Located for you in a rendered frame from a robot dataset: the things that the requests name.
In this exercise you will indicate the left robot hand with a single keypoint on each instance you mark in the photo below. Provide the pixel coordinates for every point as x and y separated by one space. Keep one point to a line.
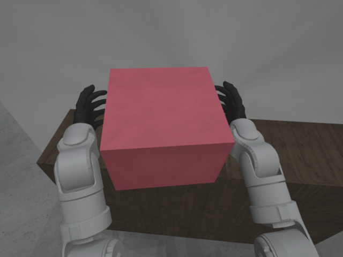
84 108

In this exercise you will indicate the carton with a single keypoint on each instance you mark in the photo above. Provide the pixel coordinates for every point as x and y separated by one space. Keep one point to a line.
163 127

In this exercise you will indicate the left robot forearm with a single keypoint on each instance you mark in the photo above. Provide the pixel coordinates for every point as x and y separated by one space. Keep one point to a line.
80 187

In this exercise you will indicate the right robot hand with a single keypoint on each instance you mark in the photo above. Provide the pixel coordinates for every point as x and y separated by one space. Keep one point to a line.
232 107

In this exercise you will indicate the right robot forearm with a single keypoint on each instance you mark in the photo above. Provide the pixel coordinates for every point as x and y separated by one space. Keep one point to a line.
271 204

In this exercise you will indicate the robot left upper arm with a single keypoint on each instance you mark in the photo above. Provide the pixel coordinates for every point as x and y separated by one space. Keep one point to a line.
105 247

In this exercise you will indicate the robot right upper arm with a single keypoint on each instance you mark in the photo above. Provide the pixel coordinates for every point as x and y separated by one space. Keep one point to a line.
285 243

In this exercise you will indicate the pedestal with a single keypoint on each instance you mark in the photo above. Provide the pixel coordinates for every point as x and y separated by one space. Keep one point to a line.
311 158

